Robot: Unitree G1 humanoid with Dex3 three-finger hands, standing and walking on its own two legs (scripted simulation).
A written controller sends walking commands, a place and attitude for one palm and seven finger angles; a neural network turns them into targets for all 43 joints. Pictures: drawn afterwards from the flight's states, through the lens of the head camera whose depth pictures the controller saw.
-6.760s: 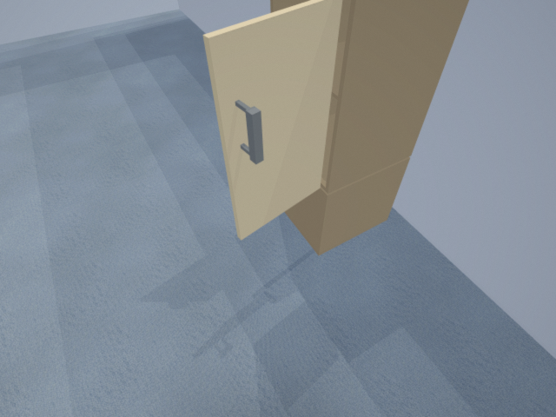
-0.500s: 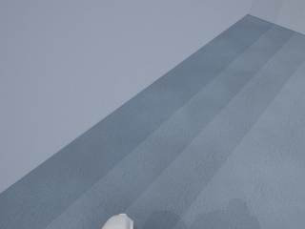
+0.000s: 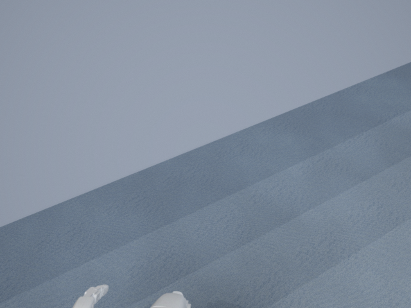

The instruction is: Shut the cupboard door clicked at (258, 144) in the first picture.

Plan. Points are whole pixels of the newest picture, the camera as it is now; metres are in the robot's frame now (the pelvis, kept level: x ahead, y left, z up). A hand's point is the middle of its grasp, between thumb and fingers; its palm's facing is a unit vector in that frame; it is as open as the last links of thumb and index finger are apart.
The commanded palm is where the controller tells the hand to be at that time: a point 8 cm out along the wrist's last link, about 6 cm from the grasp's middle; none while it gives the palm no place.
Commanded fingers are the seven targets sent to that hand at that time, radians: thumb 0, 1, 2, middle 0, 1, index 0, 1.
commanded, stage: walk to a spot facing it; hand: left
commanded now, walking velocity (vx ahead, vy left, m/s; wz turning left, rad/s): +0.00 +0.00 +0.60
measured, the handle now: out of the picture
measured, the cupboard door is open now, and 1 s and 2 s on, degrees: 100 100 100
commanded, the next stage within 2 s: none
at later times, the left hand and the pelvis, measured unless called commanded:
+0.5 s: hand out of the picture +0.00 +0.24 -0.16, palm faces +0.35 -0.91 -0.24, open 7.4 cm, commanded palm none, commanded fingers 0.00 0.90 0.90 -0.20 -0.30 -0.20 -0.30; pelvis -0.01 +0.01 +0.01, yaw +18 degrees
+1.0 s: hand out of the picture -0.06 +0.16 -0.16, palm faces +0.60 -0.78 -0.21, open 7.4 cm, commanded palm none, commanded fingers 0.00 0.90 0.90 -0.20 -0.30 -0.20 -0.30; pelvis +0.01 -0.03 +0.01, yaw +37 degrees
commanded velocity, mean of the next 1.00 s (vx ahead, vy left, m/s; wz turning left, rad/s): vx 0.00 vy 0.00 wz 0.60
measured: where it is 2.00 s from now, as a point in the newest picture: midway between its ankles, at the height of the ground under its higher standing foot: outside the picture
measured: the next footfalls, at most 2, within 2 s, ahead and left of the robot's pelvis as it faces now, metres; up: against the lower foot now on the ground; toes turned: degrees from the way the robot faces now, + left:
left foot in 0.32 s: +0.02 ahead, +0.12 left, +0.00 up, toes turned +18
right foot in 0.70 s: +0.09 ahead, -0.13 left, +0.00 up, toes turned +24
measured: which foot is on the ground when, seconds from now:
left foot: up 0.00-0.30, down 0.32-0.70, up 0.72-1.00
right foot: down 0.00-0.32, up 0.34-0.68, down 0.70-1.00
